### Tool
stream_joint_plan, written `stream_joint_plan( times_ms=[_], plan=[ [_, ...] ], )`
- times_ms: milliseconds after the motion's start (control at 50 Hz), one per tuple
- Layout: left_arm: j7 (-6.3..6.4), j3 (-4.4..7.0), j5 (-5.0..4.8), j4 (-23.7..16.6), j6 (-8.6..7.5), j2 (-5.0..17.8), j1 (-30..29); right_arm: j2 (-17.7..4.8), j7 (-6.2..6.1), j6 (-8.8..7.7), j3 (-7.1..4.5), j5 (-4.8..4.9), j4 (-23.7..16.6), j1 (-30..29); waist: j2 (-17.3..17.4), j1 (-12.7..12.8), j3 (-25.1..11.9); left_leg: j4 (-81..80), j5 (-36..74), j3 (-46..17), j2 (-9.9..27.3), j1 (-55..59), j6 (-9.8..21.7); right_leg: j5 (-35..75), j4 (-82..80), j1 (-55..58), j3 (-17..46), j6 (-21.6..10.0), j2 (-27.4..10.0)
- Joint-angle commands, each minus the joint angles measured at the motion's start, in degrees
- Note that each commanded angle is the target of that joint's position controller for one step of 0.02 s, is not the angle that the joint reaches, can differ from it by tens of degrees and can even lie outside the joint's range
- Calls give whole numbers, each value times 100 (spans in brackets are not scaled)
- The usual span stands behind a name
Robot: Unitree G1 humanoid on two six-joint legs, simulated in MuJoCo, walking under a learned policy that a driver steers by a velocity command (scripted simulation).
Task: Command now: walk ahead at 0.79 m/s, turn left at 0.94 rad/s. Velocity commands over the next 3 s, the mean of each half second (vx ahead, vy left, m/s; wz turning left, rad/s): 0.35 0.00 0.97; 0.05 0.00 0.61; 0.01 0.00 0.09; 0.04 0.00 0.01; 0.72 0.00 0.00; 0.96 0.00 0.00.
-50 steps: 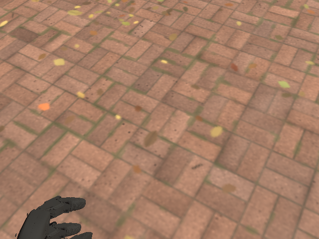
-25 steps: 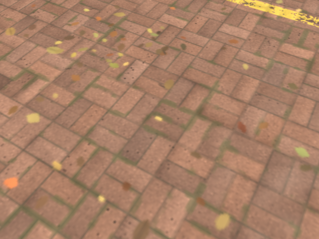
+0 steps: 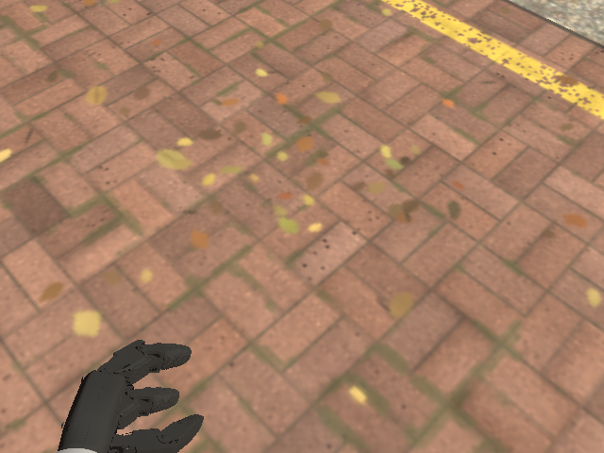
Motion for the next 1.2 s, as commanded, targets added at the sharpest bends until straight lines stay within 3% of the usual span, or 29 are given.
stream_joint_plan(
  times_ms=[20, 60, 80, 100, 120, 180, 280, 340, 360, 380, 400, 420, 440, 480, 520, 580, 740, 760, 780, 800, 820, 840, 860, 1000, 1100, 1120, 1140, 1160, 1200],
  plan=[
    [94, 747, 119, 161, 74, 1602, 2340, -334, -139, -1, 110, 53, -856, -130, -1412, 1160, -2684, 4026, -76, 837, 487, -4136, -212, -709, -885, 5630, 4285, -1336, -2873],
    [38, 487, 27, 299, 80, 613, 1981, -465, -99, 148, 28, -160, -882, -1024, -237, 1164, -1163, 3503, 443, 1104, 857, -4173, -365, 1956, -743, 4116, 2051, -1117, -2202],
    [44, 464, -23, 457, 63, 542, 2091, -373, -27, 224, 22, -255, -983, -1257, -388, 1103, -896, 3236, 386, 1076, 1028, -4249, -408, 2530, -783, 3811, 1429, -1007, -1967],
    [67, 594, -311, 380, 14, 662, 1610, -257, -44, 239, 15, 229, -1234, -1076, -1106, 859, -650, 3350, 452, 921, 1349, -4180, -559, 2655, -933, 3546, 970, -955, -1647],
    [74, 588, -375, 426, -12, 557, 1404, -236, -32, 303, 43, 320, -1327, -1149, -1080, 757, -554, 3092, 495, 983, 1457, -4130, -592, 2419, -1156, 3218, 722, -959, -1603],
    [115, 694, -411, 464, 14, 779, 627, -30, 31, 407, 152, 133, -1648, -1532, -706, 497, 64, 1547, 964, 1350, 1537, -3679, -815, 2611, -1700, 1962, -219, -991, -1584],
    [175, 894, -542, 602, 65, 1370, 527, -311, 317, 419, 60, -1, -1514, -1468, -523, 450, -409, -339, 2865, 1991, 1016, -2041, -490, 3070, -997, 2146, -1361, -605, -1202],
    [152, 979, -656, 565, 196, 1572, 577, -856, 295, 421, -234, 24, -1436, -872, -476, 35, -783, -799, 2452, 2226, 553, -995, 17, 3923, 663, 2359, -1432, -438, -1230],
    [125, 924, -603, 523, 236, 1394, 625, -1082, 208, 398, -387, 44, -1288, -258, -122, -282, -945, -1282, 2884, 2022, 444, -5, 279, 2817, 2004, 1725, -1399, -244, -1021],
    [52, 710, -260, 490, 262, 620, 1183, -1448, 72, 378, -415, 112, -1379, -624, 1579, 354, -734, -1390, 5465, 622, 1211, 641, 671, -2684, 3797, 433, -1407, 62, -200],
    [-23, 670, -160, 427, 209, 815, 1819, -1702, 111, 300, -335, -158, -1948, -1172, 1818, 821, -1731, -1353, 7030, -2039, 2417, 1559, 1949, -3919, 5522, -714, -352, 320, 511],
    [-75, 722, -287, 233, 131, 1332, 1615, -1627, 200, 264, -362, -227, -2140, -1140, 1057, 459, -2848, -2063, 5422, -2962, 2834, 2039, 2311, -3275, 5828, -1033, 652, 282, 461],
    [-74, 722, -404, 97, 99, 1426, 1124, -1500, 202, 250, -364, -133, -2140, -1368, 471, 518, -2423, -2478, 3210, -3034, 2648, 1521, 2006, -2680, 5351, -1252, 789, 172, 306],
    [61, 730, -274, 178, 227, 1323, 776, -929, 85, 275, -190, 81, -2234, -1917, -279, 796, -1309, -2480, 2828, -2122, 2031, -48, 1346, -2255, 4326, -880, 800, 173, 24],
    [54, 731, -225, 234, 336, 1199, 825, -888, -31, 378, -200, 26, -2260, -2152, -144, 1021, -932, -2426, 3648, -1224, 1510, -1141, 1011, -2204, 3115, -51, 631, 204, 62],
    [30, 624, -254, 296, 353, 746, 736, -968, -219, 524, -273, -1, -2192, -1953, -56, 920, -1225, -2167, 4666, -989, 1224, -1414, 823, -1670, 1956, 537, 427, 366, 398],
    [-59, 699, -262, 313, 425, 723, 771, -515, -234, 679, -109, -8, -2157, -1979, 857, 840, -1075, -1698, 2303, -1339, 1055, -1779, 201, -299, -98, 1699, 322, 99, 306],
    [-59, 743, -207, 316, 415, 797, 814, -357, -225, 670, -57, -10, -2105, -1823, 691, 830, -965, -1378, 1641, -1201, 833, -1960, -2, 59, -631, 2048, 444, -92, 19],
    [-34, 793, -90, 168, 440, 1122, 713, -52, -222, 669, 44, -86, -2050, -1407, -441, 594, -972, -109, -302, -517, 220, -2431, -346, 518, -1096, 2457, 1699, -567, -1181],
    [-25, 892, 84, 184, 468, 1482, 748, -393, -217, 605, -63, -33, -2203, -1373, -1693, 471, -635, 1167, -1221, 233, -326, -3090, -665, 735, -1617, 1992, 3157, -1565, -2104],
    [-5, 880, 13, 83, 442, 1321, 578, -816, -219, 533, -188, -73, -2086, -1347, -1355, 465, -532, 2165, -791, 153, 94, -3281, -858, 108, -1645, 1756, 3475, -1818, -2193],
    [24, 798, -91, 34, 453, 1011, 450, -957, -230, 559, -237, -34, -1921, -1460, -820, 526, -419, 2514, -345, 194, 192, -3236, -942, -264, -1475, 1632, 2738, -1574, -1812],
    [40, 737, -180, 12, 481, 866, 368, -776, -263, 623, -199, -44, -1794, -1442, -532, 516, -386, 2719, -82, 296, 230, -3173, -1040, -479, -1389, 1620, 2245, -1311, -1431],
    [62, 683, -246, 309, 642, 816, 935, 42, -204, 577, 157, -41, -1814, -1832, -1202, 925, -645, 329, -26, 1199, 764, -2214, -1229, -190, -1314, 2202, 1156, -1240, -836],
    [62, 686, -398, 536, 669, 891, 1377, -84, -158, 535, 115, -34, -1404, -1376, -1153, 830, -646, -2332, 1421, 1401, 703, -857, -819, 204, -959, 1964, 1250, -1071, -916],
    [42, 657, -375, 584, 604, 822, 1526, -246, -170, 525, 112, -111, -1445, -1374, -879, 864, -756, -2314, 1859, 1027, 1028, -348, -620, 107, -815, 1597, 1124, -772, -855],
    [-13, 599, -245, 492, 489, 619, 1592, -663, -198, 527, 26, -212, -1438, -1441, 167, 1099, -888, -1902, 2644, 467, 1593, -178, -302, -195, -401, 1209, 491, -430, -392],
    [-37, 548, -165, 454, 420, 440, 1306, -282, -152, 500, 100, -237, -1350, -1524, 759, 1024, -851, -2033, 2006, 363, 1677, -862, -52, -797, -373, 1528, 30, -130, -70],
    [-52, 562, -129, 481, 425, 467, 983, 128, -106, 417, 233, -279, -1373, -1677, 532, 915, -547, -2212, 1064, 477, 1452, -1344, -242, -550, -365, 1848, 39, 14, -58]
  ],
)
